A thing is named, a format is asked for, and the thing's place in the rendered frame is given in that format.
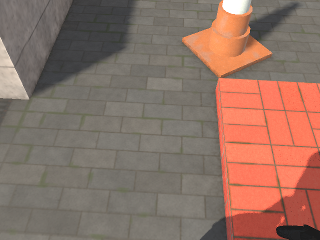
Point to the right robot hand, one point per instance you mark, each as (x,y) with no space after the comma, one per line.
(295,232)

